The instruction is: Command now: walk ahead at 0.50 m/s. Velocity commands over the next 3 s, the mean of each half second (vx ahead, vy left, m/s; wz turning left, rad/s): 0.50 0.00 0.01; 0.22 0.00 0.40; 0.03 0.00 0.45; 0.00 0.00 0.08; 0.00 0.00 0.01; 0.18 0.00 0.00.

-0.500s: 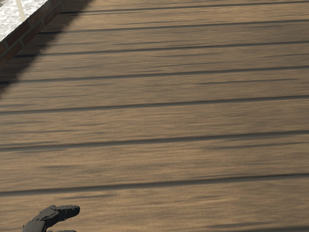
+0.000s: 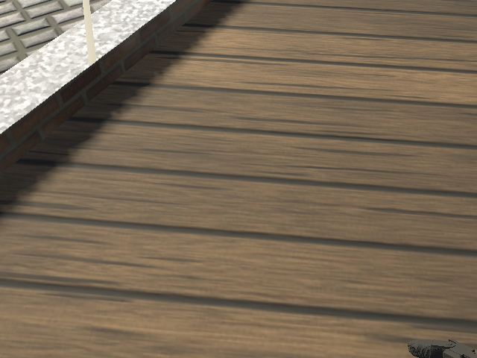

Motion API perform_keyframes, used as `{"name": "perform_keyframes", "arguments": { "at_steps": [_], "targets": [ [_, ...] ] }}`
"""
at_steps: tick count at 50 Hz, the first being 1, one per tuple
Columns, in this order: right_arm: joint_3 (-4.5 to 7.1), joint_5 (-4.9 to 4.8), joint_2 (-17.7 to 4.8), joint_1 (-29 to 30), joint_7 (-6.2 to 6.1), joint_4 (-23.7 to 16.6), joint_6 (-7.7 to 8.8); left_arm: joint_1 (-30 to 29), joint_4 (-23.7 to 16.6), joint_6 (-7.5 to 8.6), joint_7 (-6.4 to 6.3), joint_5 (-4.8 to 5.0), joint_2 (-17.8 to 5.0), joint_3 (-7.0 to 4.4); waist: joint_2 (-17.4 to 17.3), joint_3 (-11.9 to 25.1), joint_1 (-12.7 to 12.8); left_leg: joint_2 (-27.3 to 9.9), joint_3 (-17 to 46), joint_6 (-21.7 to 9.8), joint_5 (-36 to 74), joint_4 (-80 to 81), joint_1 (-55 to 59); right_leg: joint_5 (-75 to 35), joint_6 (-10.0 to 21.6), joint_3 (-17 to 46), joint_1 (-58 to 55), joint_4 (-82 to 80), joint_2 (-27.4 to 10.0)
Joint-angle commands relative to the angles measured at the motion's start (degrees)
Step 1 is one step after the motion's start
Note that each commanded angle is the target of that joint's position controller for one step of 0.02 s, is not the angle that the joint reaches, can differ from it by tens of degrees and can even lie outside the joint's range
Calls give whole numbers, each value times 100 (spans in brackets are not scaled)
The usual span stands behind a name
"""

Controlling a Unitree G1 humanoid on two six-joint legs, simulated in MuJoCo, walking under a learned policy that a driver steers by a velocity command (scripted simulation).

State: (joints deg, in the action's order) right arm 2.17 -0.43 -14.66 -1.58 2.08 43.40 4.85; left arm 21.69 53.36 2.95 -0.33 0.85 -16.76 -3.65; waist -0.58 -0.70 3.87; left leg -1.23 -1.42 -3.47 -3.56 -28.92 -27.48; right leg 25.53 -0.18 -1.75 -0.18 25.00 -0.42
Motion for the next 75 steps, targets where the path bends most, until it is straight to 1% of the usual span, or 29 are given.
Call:
{"name": "perform_keyframes", "arguments": {
  "at_steps": [1,2,3,4,6,11,21,24,26,27,28,29,30,31,33,37,42,49,51,52,53,54,56,63,69,72,73,74,75],
  "targets": [
    [527,39,-1743,-2312,-47,331,-10,551,-474,177,12,-55,70,135,-1898,2172,-767,-2121,3902,-1517,-992,795,4996,617,158,276,3578,4226,405],
    [375,-32,-1161,-2201,-36,256,-13,151,-407,278,47,59,-593,-7,-1116,1841,-997,-1985,3993,-1340,-1799,1119,4774,777,219,902,4226,4847,81],
    [307,-20,-967,-1798,-57,185,-2,-371,-565,341,75,164,-798,-71,-799,1080,-947,-1810,3181,-1103,-1643,1222,4069,232,305,782,4531,4865,-186],
    [276,22,-898,-1413,-58,113,2,-629,-607,350,45,130,-718,-58,-326,687,-770,-1600,2622,-994,-1111,1367,3301,-304,288,621,4325,4621,-469],
    [206,112,-653,-1061,-49,81,36,-657,-602,271,23,15,-586,-87,-378,334,-458,-1289,1939,-932,-299,1702,2329,-868,224,629,3789,4110,-753],
    [270,48,-857,-1296,-110,293,112,-1021,-735,97,-12,-70,-325,-47,-244,50,-383,-1179,1180,-1050,601,2162,1976,-1678,-28,527,3965,3005,-838],
    [312,-62,-1034,-2110,-225,794,-77,-2616,-1231,223,234,19,-217,63,-292,-366,-839,-1253,595,-741,643,1960,2851,-2843,121,282,3775,559,-441],
    [352,-91,-1120,-2058,-259,853,-156,-2364,-1227,279,279,0,-429,-12,-411,-191,-568,-1371,744,-603,1582,1399,3142,-2230,323,220,3136,295,-257],
    [295,-65,-1013,-1886,-273,780,-199,-878,-799,310,205,-47,-873,-247,-331,731,169,-892,482,-348,2483,-243,2535,-2352,603,114,886,218,-148],
    [163,87,-693,-1932,-289,593,-195,97,-655,302,140,-175,-1350,-358,436,1669,445,-384,210,-73,712,-2127,1319,-3046,953,1373,-876,453,-1351],
    [7,4,-57,-2751,-263,637,-98,82,-579,252,164,-205,-1521,-371,1932,2350,-20,526,392,250,-3102,-3820,-629,-2962,1772,3653,-2331,-147,-2502],
    [182,-112,-798,-2416,-276,747,-46,-91,-711,248,160,-149,-935,-223,1124,2031,204,259,1044,274,-3202,-4387,-955,-3233,1588,3425,-1882,-310,-2324],
    [269,-199,-1004,-1964,-297,598,-41,-552,-794,260,129,-145,-702,-141,918,1287,107,60,919,285,-2847,-4441,-1159,-4120,1389,2407,-1150,-297,-2178],
    [276,-170,-921,-1809,-340,595,-87,-920,-818,271,128,-156,-558,-93,517,968,-100,-192,778,354,-2514,-4255,-956,-4796,1271,1747,-447,-362,-1936],
    [337,-116,-749,-1878,-375,595,-288,-1369,-796,279,124,-204,-368,-56,642,594,-448,-449,682,432,-2072,-3871,-332,-4991,1123,918,661,-684,-1644],
    [340,-67,-464,-1739,-401,299,-585,-1679,-708,271,14,-240,-561,-122,648,336,-657,-463,476,566,-1406,-3237,-277,-4955,1321,136,1279,-1154,-1631],
    [327,-28,-446,-1120,-247,-62,-607,-1735,-623,55,-168,-168,-749,-172,554,379,-463,-475,173,526,-344,-1855,-21,-4372,1239,-540,999,-1206,-1555],
    [432,-39,-631,-701,-31,-545,-753,-1670,-560,-247,-152,65,-1004,-283,599,242,-432,-220,-208,164,-1079,-648,167,-4162,912,-568,217,-230,-1887],
    [596,3,-985,-1296,-111,-446,-714,-1387,-456,-281,-141,63,-843,-268,99,581,-698,15,-72,-205,589,446,1462,-4070,342,-943,584,1160,-1355],
    [794,60,-1747,-1665,-257,-468,-697,-1404,-640,-237,-104,-164,-632,-201,-1237,897,-667,-1132,1591,-773,3545,350,2749,-2018,-153,-1232,2049,2888,-714],
    [742,194,-1839,-1558,-253,-596,-647,-1621,-893,-214,-80,-259,-428,-114,-1811,1459,-602,-2150,3331,-2032,3724,570,3370,1474,-428,-459,3465,4348,198],
    [635,134,-1487,-1479,-170,-643,-546,-1817,-815,-218,-31,-155,-678,-191,-815,1596,-773,-2007,2990,-1949,3260,707,3193,1471,-346,419,3607,4841,2],
    [580,3,-1254,-914,-203,-681,-443,-1900,-767,-247,-94,-29,-602,-196,-221,901,-491,-1386,2072,-1277,1967,806,2495,542,-222,506,3800,4427,-219],
    [549,13,-1214,-685,-414,-793,-535,-1798,-720,-300,-196,-81,-493,-175,-608,871,-348,-940,1877,-1041,932,966,1814,-460,-440,550,2986,2710,-21],
    [439,98,-1088,-627,-382,-738,-619,-1747,-686,-275,-86,-38,-577,-153,-888,709,-516,-918,2130,-940,18,893,1428,-522,-370,419,2171,1664,-37],
    [327,36,-932,-528,-386,-689,-666,-1366,-560,-185,22,-82,-484,-121,-761,622,-260,-703,2111,-625,10,523,1254,-1466,-116,234,1328,45,17],
    [282,48,-807,-749,-394,-620,-659,-1265,-545,-167,41,-174,-658,-140,-444,598,-300,-451,1939,-328,-378,251,1002,-1959,67,585,918,-346,-348],
    [212,148,-565,-1015,-388,-615,-632,-1209,-598,-169,19,-275,-1068,-195,719,681,-550,232,1265,45,-1552,-796,543,-2882,465,1667,559,-589,-1421],
    [274,104,-704,-842,-387,-791,-595,-1469,-561,-168,17,-349,-1058,-158,1599,371,-645,557,771,285,-2711,-1114,319,-2928,1366,2508,1339,-795,-2110]
  ]
}}
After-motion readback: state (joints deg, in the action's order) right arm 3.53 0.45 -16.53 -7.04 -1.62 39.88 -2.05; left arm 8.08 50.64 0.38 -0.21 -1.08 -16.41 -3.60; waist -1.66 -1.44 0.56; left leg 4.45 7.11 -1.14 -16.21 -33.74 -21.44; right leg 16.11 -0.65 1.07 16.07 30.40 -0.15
